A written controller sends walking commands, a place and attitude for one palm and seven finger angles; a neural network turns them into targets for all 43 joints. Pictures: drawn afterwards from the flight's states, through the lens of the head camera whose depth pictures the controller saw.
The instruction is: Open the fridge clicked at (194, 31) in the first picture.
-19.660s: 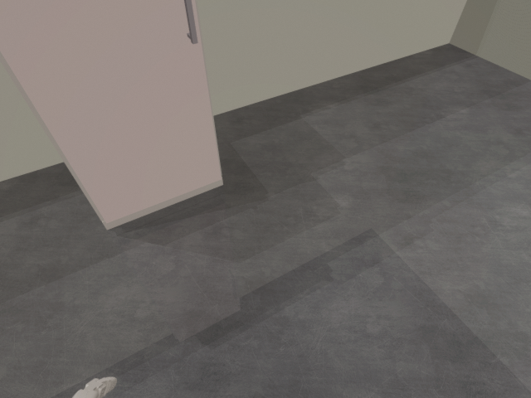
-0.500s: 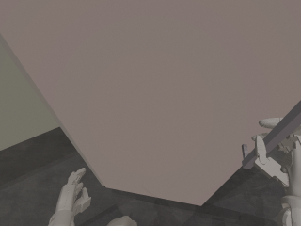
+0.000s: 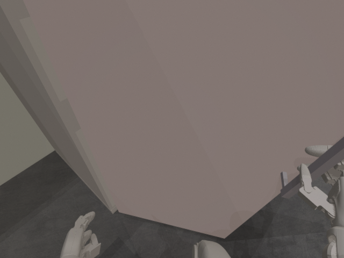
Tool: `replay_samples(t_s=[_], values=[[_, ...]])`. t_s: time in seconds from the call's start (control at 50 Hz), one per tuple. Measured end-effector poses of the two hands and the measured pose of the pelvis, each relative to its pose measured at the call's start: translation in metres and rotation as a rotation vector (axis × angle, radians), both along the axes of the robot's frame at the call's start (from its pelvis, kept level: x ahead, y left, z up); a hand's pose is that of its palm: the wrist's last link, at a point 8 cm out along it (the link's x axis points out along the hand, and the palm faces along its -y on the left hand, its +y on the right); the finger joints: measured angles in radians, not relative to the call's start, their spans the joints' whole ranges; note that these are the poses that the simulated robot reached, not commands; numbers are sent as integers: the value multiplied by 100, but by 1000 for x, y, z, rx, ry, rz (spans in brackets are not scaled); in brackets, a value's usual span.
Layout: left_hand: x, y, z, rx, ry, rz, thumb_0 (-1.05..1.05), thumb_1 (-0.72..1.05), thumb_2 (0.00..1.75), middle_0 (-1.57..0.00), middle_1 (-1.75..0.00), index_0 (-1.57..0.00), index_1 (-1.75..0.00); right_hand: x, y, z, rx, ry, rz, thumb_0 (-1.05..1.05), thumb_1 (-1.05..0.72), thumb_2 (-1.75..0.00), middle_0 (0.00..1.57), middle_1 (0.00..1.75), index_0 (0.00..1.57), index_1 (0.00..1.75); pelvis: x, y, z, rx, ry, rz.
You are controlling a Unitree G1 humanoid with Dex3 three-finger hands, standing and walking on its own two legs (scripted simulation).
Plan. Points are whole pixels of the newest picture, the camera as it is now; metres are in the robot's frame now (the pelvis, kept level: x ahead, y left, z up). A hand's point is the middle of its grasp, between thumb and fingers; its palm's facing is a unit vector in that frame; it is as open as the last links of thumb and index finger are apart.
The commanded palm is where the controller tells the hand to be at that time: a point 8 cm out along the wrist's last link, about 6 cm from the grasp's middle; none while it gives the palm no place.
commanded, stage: walk backward, drawing the door open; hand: right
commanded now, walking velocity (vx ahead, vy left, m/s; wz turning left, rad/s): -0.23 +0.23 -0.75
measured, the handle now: (340, 137) +0.30 -0.23 +0.21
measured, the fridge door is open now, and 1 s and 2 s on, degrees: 61 82 74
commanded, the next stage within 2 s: stop walking and hold the door back in 0.42 s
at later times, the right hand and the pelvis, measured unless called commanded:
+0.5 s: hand out of the picture +0.10 -0.14 +0.13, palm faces +0.47 +0.83 -0.28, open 6.2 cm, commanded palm +0.05 -0.16 +0.13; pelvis -0.09 +0.12 +0.00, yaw -19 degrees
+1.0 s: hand out of the picture +0.10 -0.12 +0.13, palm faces +0.63 +0.73 -0.25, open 5.3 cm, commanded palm +0.06 -0.18 +0.12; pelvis -0.17 +0.22 +0.01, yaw -29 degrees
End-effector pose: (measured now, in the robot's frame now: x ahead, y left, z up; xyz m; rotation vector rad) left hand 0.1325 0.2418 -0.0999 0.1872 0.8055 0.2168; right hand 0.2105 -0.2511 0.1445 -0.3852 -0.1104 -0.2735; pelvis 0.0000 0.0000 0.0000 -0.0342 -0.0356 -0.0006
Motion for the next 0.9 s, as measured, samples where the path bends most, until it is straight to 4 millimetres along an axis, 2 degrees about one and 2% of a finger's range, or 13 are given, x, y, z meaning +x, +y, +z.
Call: replay_samples(t_s=[0.1,0.22,0.34,0.44,0.56,0.64,0.78,0.9], values=[[2,16,16,71,-29,-77,2,91,90,-20,-30,-20,-30,-35,11,-2,39,-28,-16,-4,-66,-78,45,139,30,137,-17,17,-1,7,15,-80],[9,10,26,106,-124,-173,2,91,90,-20,-30,-20,-30,-71,23,-8,78,-116,13,-4,-65,-80,46,140,32,136,-48,28,-15,17,30,-139],[-8,-12,33,-18,-95,-311,1,91,90,-20,-30,-20,-30,-107,41,-2,66,-48,-41,-3,-65,-77,46,140,32,135,-71,58,7,80,-3,-252],[-19,-8,25,-91,-67,-398,1,91,90,-20,-30,-21,-31,-140,63,-1,82,-34,-130,-2,-66,-78,45,140,31,135,-86,92,8,93,-9,-293],[-13,29,-3,-140,-58,-469,1,90,90,-20,-30,-21,-31,-176,96,-2,23,-56,-293,-4,-65,-80,45,140,28,136,-93,149,-11,48,17,-349],[-7,67,-13,-75,6,-497,1,91,90,-20,-30,-21,-31,-190,111,-3,13,-33,-367,-6,-64,-81,46,140,31,137,-106,174,-5,16,11,-398],[-8,124,-3,-1,23,-509,2,91,90,-20,-30,-20,-30,-182,112,0,51,11,-426,-7,-67,-84,46,140,40,139,-122,205,6,-39,13,-490],[-23,155,5,49,37,-521,1,91,90,-20,-30,-20,-30,-173,108,1,109,16,-451,-5,-68,-83,46,140,44,140,-146,220,9,-43,28,-511]])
